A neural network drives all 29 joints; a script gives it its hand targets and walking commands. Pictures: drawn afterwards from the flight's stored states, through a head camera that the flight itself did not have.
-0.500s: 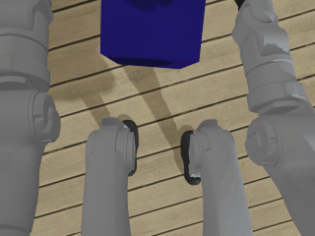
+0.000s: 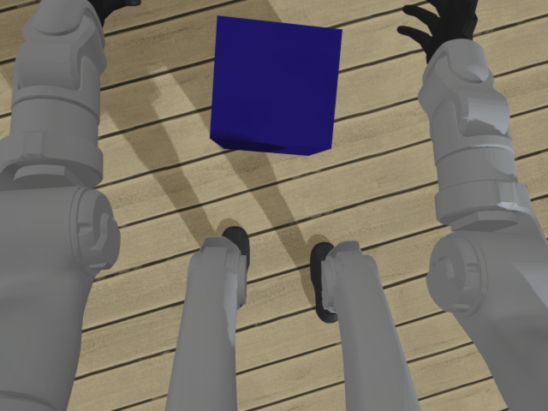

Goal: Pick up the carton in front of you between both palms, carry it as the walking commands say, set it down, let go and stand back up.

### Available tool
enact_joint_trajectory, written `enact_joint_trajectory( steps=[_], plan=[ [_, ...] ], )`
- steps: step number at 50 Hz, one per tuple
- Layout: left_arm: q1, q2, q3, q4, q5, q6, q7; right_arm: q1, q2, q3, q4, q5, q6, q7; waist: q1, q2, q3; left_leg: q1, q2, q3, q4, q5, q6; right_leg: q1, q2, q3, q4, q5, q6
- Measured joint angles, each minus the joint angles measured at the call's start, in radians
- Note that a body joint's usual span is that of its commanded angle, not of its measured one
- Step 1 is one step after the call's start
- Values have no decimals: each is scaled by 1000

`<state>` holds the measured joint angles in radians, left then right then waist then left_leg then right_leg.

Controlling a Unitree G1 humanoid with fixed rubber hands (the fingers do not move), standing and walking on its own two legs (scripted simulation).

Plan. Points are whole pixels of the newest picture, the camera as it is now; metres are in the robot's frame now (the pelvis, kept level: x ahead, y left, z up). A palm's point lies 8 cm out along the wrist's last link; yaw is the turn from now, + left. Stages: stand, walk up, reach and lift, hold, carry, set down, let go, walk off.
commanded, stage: set down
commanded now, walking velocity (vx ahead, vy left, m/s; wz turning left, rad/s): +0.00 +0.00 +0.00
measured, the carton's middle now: (272, 100) +0.54 +0.04 -0.42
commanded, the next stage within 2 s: let go in 0.22 s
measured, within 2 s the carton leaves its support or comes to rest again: neither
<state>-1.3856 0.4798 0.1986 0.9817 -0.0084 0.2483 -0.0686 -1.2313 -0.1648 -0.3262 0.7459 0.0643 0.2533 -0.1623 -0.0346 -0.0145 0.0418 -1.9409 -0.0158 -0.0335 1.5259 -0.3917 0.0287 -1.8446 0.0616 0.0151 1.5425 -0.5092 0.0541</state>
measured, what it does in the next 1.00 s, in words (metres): rises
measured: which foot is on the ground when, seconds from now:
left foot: down 0.00-1.00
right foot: down 0.00-1.00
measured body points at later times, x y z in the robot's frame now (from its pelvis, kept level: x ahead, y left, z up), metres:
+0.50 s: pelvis +0.04 +0.00 +0.13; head +0.33 +0.04 +0.47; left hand +0.50 +0.26 +0.00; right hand +0.50 -0.16 +0.01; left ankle +0.11 +0.10 -0.51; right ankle +0.08 -0.13 -0.51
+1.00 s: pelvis +0.10 -0.02 +0.21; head +0.22 +0.00 +0.64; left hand +0.33 +0.24 +0.11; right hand +0.34 -0.23 +0.12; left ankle +0.11 +0.10 -0.51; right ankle +0.08 -0.13 -0.51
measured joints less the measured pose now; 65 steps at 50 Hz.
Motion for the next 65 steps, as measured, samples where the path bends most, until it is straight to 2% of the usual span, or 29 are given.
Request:
enact_joint_trajectory(
  steps=[15,22,26,30,40,49,57,65],
  plan=[
    [89,-66,90,15,107,-41,-24,110,40,-56,-9,-94,-40,60,-4,9,-57,262,-6,-1,-357,104,0,254,-17,10,-360,117,-4],
    [301,-155,119,-121,166,-47,17,304,43,-1,-78,-162,-59,121,11,9,-70,413,-13,0,-506,139,-3,398,-28,16,-502,151,-12],
    [504,-199,97,-228,141,-65,36,476,34,54,-129,-167,-79,158,14,6,-76,531,-16,0,-583,146,-6,514,-34,17,-576,158,-18],
    [683,-217,62,-296,102,-95,34,624,17,99,-154,-144,-107,182,11,2,-80,658,-16,-2,-650,148,-10,640,-37,17,-642,161,-25],
    [1003,-247,-7,-323,59,-193,28,926,7,178,-150,-99,-206,207,3,-5,-116,954,-10,-1,-791,148,-21,930,-37,22,-782,167,-41],
    [1313,-266,-64,-409,33,-249,27,1225,-8,251,-236,-68,-252,212,-1,-12,-77,1273,-4,5,-939,164,-28,1242,-36,32,-927,188,-53],
    [1537,-266,-117,-499,22,-242,21,1422,-36,285,-300,-51,-246,225,10,-17,-26,1566,-2,6,-1070,186,-33,1534,-39,37,-1060,213,-61],
    [1620,-262,-148,-550,15,-171,-1,1457,-50,287,-310,-67,-181,237,32,-4,26,1749,-6,9,-1110,183,-32,1717,-45,40,-1100,211,-64]
  ],
)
